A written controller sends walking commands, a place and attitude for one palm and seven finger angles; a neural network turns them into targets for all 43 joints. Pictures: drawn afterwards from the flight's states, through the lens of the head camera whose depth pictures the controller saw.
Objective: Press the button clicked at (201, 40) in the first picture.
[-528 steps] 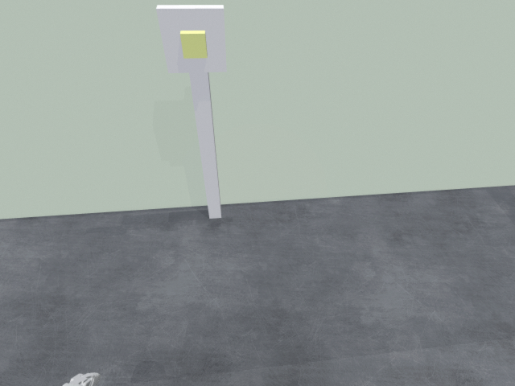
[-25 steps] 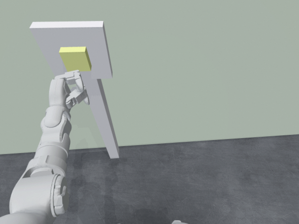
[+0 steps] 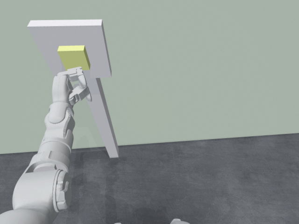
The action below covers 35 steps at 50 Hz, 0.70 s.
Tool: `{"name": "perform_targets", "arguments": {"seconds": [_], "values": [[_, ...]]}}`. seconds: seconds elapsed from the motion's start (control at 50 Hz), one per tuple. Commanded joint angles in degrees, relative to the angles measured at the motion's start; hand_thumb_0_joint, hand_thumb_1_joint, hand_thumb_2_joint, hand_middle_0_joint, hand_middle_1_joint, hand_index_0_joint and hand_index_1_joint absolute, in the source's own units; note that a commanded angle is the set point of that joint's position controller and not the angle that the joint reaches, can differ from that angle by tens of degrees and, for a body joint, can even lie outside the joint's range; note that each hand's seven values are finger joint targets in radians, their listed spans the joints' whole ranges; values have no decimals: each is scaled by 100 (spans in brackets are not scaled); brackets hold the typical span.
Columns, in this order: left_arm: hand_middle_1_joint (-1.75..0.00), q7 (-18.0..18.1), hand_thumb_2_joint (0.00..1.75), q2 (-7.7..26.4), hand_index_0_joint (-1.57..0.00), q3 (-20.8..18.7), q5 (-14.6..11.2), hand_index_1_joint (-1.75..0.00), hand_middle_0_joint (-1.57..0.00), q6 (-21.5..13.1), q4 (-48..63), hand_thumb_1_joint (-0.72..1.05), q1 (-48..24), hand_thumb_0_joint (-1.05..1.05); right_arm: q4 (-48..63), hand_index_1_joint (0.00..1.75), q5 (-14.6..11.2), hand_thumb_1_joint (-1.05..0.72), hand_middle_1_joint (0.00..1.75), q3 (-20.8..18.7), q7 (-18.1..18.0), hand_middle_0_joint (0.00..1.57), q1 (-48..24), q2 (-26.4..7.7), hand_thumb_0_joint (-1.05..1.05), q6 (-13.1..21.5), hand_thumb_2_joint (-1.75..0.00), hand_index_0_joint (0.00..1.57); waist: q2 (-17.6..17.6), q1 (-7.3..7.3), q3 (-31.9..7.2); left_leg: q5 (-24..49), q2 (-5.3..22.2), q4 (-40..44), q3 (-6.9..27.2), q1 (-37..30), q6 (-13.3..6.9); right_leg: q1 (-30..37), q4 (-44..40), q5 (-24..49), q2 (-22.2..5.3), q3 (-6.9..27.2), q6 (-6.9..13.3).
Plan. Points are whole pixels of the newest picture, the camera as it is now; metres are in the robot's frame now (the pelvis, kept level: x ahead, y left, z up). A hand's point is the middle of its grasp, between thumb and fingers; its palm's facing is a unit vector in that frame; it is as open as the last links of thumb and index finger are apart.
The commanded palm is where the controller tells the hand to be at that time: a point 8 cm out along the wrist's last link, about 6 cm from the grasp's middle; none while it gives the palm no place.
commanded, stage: press the button with the knuckle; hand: left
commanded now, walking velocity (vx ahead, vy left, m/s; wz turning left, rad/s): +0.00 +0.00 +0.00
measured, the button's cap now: (75, 57) +0.55 +0.21 +0.13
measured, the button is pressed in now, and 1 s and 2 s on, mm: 0 14 0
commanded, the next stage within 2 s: hold the button down briefly in 0.88 s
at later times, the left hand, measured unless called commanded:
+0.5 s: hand (87, 78) +0.49 +0.17 +0.10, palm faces +0.08 -1.00 -0.01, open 3.1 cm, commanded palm +0.47 +0.22 +0.10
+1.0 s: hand (86, 75) +0.50 +0.18 +0.10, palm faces +0.09 -1.00 -0.02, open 2.9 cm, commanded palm +0.50 +0.22 +0.10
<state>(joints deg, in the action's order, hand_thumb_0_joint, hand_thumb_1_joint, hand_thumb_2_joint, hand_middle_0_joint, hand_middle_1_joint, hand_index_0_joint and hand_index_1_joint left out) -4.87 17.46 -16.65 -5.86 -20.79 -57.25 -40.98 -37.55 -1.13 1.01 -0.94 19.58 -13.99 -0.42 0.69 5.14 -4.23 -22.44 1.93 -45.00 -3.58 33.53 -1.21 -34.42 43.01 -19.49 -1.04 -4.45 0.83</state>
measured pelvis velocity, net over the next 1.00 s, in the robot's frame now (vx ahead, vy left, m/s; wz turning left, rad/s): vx -0.02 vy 0.00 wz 0.01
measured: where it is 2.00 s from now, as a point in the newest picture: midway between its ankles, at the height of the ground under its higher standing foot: outside the picture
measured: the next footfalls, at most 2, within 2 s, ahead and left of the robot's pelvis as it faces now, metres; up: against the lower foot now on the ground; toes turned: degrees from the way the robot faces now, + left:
none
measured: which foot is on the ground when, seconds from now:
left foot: down 0.00-1.00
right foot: down 0.00-1.00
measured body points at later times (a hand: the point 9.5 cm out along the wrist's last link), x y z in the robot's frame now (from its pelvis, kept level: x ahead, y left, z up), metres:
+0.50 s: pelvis +0.00 +0.00 +0.00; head +0.08 +0.01 +0.44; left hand +0.48 +0.22 +0.10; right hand +0.00 -0.27 -0.12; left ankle +0.00 +0.10 -0.71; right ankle +0.02 -0.11 -0.71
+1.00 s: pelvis -0.02 +0.00 -0.01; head +0.09 +0.02 +0.43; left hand +0.49 +0.23 +0.10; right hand -0.02 -0.27 -0.12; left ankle +0.00 +0.10 -0.71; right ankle +0.02 -0.11 -0.71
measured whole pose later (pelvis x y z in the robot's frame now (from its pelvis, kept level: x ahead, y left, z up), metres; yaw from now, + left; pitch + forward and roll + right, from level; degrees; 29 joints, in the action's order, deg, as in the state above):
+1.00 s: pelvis -0.02 +0.00 -0.01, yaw +1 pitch +17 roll -2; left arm -5.8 27.5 -20.4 -2.5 -22.4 -74.7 -58.7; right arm -38.9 1.1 1.9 -0.5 23.3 -15.7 -0.1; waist 1.1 10.5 -4.3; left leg -22.3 2.2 -49.9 -1.7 44.3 -1.4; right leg -43.6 45.9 -18.7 -0.9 -6.0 0.9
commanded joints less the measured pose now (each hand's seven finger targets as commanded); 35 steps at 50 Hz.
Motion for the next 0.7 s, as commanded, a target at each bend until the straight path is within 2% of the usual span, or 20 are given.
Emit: {"name": "perform_targets", "arguments": {"seconds": [0.0,0.02,0.04,0.12,0.14,0.18,0.22,0.24,0.3,0.34,0.38,0.42,0.44,0.48,0.5,0.54,0.58,0.6,0.62,0.68], "values": [[-150,-27,90,1300,-130,-178,-70,-150,-130,-501,939,90,-2952,0,425,30,47,-90,30,-288,-48,20,498,-928,0,211,-90,20,95,170,-1938,1517,-146,543,389,-911,-8,825,-396,1598,223,287,41],[-150,-48,90,1444,-130,-287,-69,-150,-130,-530,875,90,-2908,0,428,30,53,-90,30,-302,-51,20,535,-956,0,203,-90,20,58,134,-2023,1556,-144,512,402,-882,-8,861,-361,1615,230,290,52],[-150,-78,90,1394,-130,-243,-66,-150,-130,-532,811,90,-2939,0,420,30,57,-90,30,-300,-50,20,557,-957,0,204,-90,20,81,169,-2150,1622,-146,499,386,-912,-10,873,-342,1688,225,303,36],[-150,-187,90,1477,-130,-329,-61,-150,-130,-520,614,90,-2875,0,412,30,80,-90,30,-309,-28,20,675,-963,0,165,-90,20,217,140,-2151,1791,-153,445,349,-834,-8,903,-316,1869,226,309,42],[-150,-208,90,1434,-130,-292,-62,-150,-130,-485,471,90,-2793,0,420,30,66,-90,30,-305,-16,20,692,-972,0,141,-90,20,114,153,-2035,1776,-141,452,357,-770,-9,838,-323,1844,231,288,40],[-150,-212,90,1648,-130,-383,-60,-150,-130,-437,428,90,-3056,0,414,30,67,-90,30,-308,-33,20,729,-1021,0,111,-90,20,-57,248,-1965,1471,-147,445,318,-547,-42,836,-384,1688,222,338,-2],[-150,-182,90,1688,-130,-375,-11,-150,-130,-469,466,90,-3377,0,403,30,80,-90,30,-312,-45,20,770,-1013,0,101,-90,20,133,299,-1944,1381,-146,452,365,-583,-41,712,-375,1525,225,337,14],[-150,-169,90,1700,-130,-381,-2,-150,-130,-517,582,90,-3446,0,400,30,88,-90,30,-324,-37,20,785,-1008,0,104,-90,20,311,280,-2120,1476,-151,424,360,-722,-38,697,-362,1567,226,351,13],[-150,-156,90,1924,-130,-561,0,-150,-130,-600,580,90,-3391,0,377,30,116,-90,30,-327,-25,20,866,-1031,0,101,-90,20,355,242,-2464,1694,-147,352,368,-813,-30,833,-306,1746,239,368,18],[-150,-170,90,1758,-130,-421,30,-150,-130,-589,420,90,-3476,0,333,30,125,-90,30,-328,-8,20,919,-1019,0,77,-90,20,287,327,-2294,1749,-124,341,391,-804,-33,686,-306,1761,254,338,5],[-150,-187,90,1846,-130,-466,37,-150,-130,-546,336,90,-3447,0,331,30,122,-90,30,-330,-1,20,942,-1056,0,49,-90,20,365,329,-2268,1711,-118,339,391,-789,-28,598,-313,1688,254,327,13],[-150,-185,90,1793,-130,-396,54,-150,-130,-527,302,90,-3687,0,322,30,134,-90,30,-325,0,20,972,-1054,0,33,-90,20,398,410,-2169,1687,-111,339,412,-812,-36,490,-326,1632,258,313,18],[-150,-172,90,1889,-130,-481,62,-150,-130,-509,229,90,-3642,0,318,30,134,-90,30,-329,-1,20,1002,-1070,0,24,-90,20,333,374,-2199,1673,-110,339,417,-773,-35,515,-328,1614,263,314,11],[-150,-152,90,1869,-130,-443,57,-150,-130,-488,235,90,-3876,0,301,30,141,-90,30,-325,-7,20,1027,-1070,0,24,-90,20,294,467,-2211,1598,-112,308,408,-723,-54,472,-350,1582,264,339,-14],[-150,-143,90,1972,-130,-502,78,-150,-130,-488,185,90,-3909,0,274,30,144,-90,30,-326,-12,20,1057,-1084,0,20,-90,20,301,467,-2189,1575,-105,319,431,-709,-43,453,-345,1541,261,323,-8],[-150,-127,90,1909,-130,-475,92,-150,-130,-511,182,90,-3954,0,281,30,162,-90,30,-324,-4,20,1097,-1081,0,21,-90,20,331,471,-2333,1720,-105,297,458,-812,-37,436,-304,1616,269,310,-1],[-150,-117,90,2011,-130,-474,117,-150,-130,-514,164,90,-4217,0,237,30,168,-90,30,-311,-7,20,1114,-1094,0,23,-90,20,299,563,-2241,1583,-102,273,468,-721,-44,361,-326,1511,265,322,-22],[-150,-108,90,2094,-130,-551,135,-150,-130,-527,130,90,-4175,0,251,30,172,-90,30,-313,-6,20,1111,-1097,0,27,-90,20,413,510,-2278,1507,-115,268,459,-699,-42,364,-333,1441,262,341,-11],[-150,-102,90,2057,-130,-490,147,-150,-130,-545,150,90,-4323,0,240,30,183,-90,30,-297,-4,20,1133,-1099,0,30,-90,20,429,579,-2290,1534,-110,264,476,-737,-49,323,-320,1453,267,333,-7],[-150,-106,90,2210,-130,-548,152,-150,-130,-535,-2,90,-4492,0,218,30,177,-90,30,-279,-14,20,1134,-1119,0,43,-90,20,380,637,-2202,1332,-115,244,485,-563,-56,291,-348,1305,264,357,-28]]}}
